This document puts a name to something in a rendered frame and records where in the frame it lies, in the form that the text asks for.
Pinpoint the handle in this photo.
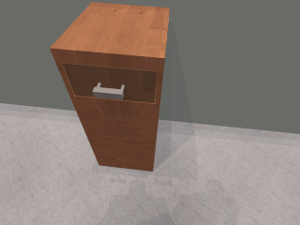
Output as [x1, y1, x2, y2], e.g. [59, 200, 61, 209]
[92, 82, 125, 100]

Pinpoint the cabinet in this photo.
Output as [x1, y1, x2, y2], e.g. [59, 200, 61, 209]
[50, 2, 170, 172]

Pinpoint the drawer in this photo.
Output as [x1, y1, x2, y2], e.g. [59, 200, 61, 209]
[62, 62, 158, 103]

